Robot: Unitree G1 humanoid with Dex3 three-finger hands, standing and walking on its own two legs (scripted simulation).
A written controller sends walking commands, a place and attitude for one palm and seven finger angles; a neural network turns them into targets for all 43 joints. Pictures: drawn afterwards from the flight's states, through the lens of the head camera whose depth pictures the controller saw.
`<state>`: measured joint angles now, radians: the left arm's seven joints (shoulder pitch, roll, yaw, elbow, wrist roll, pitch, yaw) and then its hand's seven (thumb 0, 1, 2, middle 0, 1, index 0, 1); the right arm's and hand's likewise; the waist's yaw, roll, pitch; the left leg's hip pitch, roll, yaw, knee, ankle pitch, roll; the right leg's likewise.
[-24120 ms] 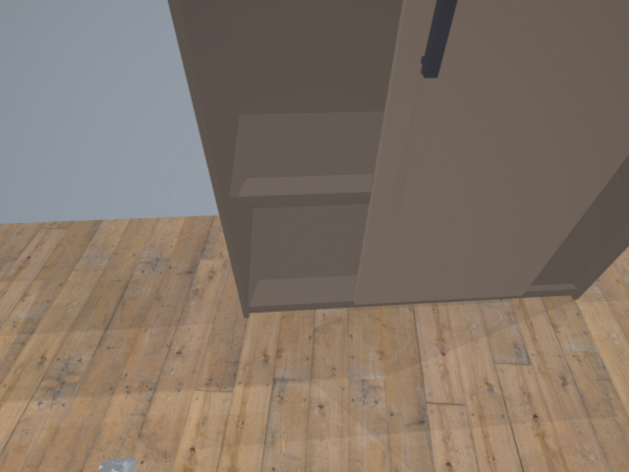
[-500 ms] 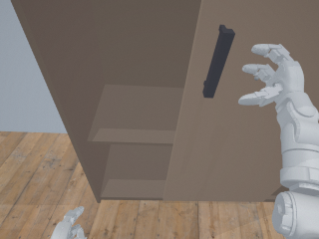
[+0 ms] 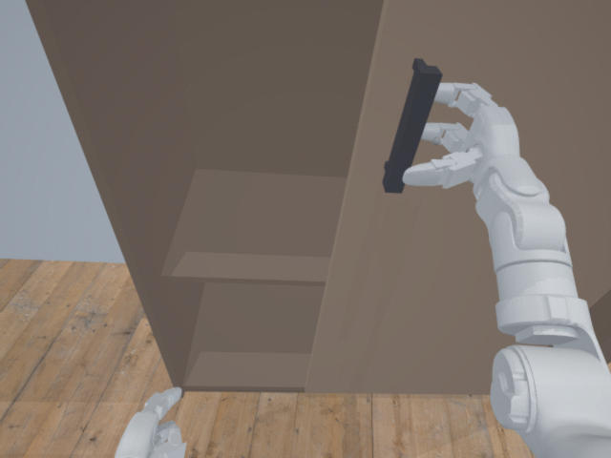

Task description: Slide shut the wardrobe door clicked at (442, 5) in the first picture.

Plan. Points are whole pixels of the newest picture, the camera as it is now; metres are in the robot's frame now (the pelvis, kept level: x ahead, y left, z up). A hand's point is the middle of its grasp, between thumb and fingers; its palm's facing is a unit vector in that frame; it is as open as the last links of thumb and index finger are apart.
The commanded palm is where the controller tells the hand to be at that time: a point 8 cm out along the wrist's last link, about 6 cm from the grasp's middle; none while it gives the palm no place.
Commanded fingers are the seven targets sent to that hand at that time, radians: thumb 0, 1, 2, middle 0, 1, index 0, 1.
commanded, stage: feel for the door with the fingertips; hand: right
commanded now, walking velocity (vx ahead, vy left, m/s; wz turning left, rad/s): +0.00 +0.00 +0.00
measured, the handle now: (405, 128) +0.49 -0.08 +0.24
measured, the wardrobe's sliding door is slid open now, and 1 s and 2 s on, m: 0.39 0.39 0.39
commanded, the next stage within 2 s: slide the fingers in behind the handle in 0.44 s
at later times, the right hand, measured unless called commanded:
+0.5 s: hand (440, 142) +0.44 -0.11 +0.25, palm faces -0.04 +1.00 -0.03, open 13.9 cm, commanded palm +0.43 -0.17 +0.24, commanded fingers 0.00 0.50 -0.30 0.30 1.20 0.30 1.20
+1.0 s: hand (439, 150) +0.42 -0.11 +0.25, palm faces -0.08 +1.00 -0.03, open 14.0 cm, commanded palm +0.41 -0.16 +0.24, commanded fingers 0.00 0.50 -0.30 0.30 1.20 0.30 1.20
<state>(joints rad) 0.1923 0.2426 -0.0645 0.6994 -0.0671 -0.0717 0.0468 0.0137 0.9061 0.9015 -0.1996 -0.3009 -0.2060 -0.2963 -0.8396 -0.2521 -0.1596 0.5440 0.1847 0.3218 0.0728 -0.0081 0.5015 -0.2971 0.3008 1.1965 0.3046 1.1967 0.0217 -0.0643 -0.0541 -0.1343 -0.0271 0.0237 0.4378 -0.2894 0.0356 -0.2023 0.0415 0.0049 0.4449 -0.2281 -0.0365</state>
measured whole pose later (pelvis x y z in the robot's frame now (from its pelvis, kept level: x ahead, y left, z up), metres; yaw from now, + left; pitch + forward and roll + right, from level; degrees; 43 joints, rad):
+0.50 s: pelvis -0.01 +0.01 +0.00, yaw +0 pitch +0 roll +0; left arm 0.26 0.28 -0.03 0.72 -0.07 -0.11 0.06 0.01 0.91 0.90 -0.20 -0.30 -0.20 -0.30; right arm -0.92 -0.32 -0.20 0.73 0.18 0.23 0.11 -0.01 0.50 -0.30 0.31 1.21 0.31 1.20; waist 0.05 -0.06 -0.04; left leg -0.16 -0.04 0.03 0.42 -0.27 0.05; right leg -0.23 0.03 0.01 0.44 -0.21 -0.03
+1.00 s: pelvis +0.00 +0.00 +0.00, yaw +1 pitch -1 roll +0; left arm 0.25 0.27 -0.03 0.71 -0.07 -0.11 0.04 0.01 0.91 0.90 -0.20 -0.30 -0.20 -0.30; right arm -0.78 -0.26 -0.17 0.54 0.19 0.24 0.10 -0.01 0.50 -0.30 0.30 1.20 0.30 1.20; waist 0.02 -0.07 -0.05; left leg -0.13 -0.03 0.01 0.42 -0.28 0.03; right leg -0.20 0.04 -0.01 0.44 -0.23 -0.04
